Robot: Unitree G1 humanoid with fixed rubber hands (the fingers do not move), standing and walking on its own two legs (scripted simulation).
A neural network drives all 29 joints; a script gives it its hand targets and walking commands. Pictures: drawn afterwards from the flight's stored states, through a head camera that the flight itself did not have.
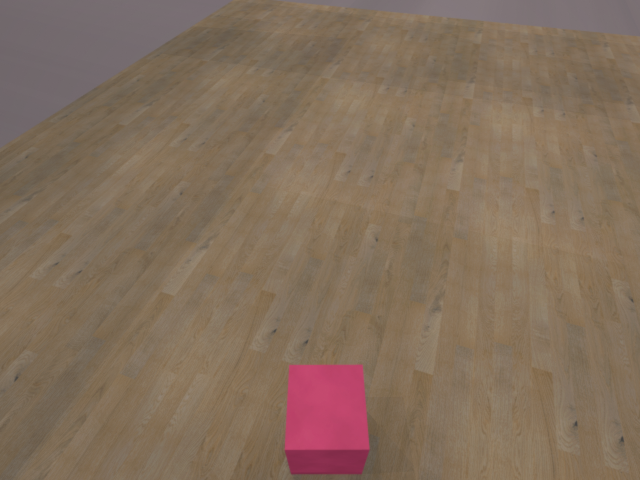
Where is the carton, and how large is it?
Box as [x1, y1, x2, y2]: [285, 365, 369, 473]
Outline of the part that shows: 289,365 285,452 291,473 361,473 369,449 362,365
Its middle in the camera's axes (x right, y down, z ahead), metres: +0.02 +0.49 +1.06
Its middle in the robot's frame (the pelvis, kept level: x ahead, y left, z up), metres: +0.42 +0.01 -0.65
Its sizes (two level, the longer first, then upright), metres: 0.210 0.200 0.250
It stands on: the floor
